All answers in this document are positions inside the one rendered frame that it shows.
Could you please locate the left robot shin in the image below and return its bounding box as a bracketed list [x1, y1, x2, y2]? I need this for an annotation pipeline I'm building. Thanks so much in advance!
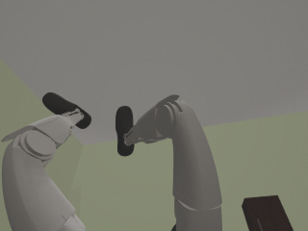
[1, 108, 84, 149]

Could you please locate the robot left thigh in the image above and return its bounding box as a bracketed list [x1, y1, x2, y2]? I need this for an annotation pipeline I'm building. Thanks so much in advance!
[2, 130, 86, 231]

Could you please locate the cupboard door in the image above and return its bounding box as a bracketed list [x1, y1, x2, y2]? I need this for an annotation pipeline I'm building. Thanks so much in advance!
[246, 196, 293, 231]

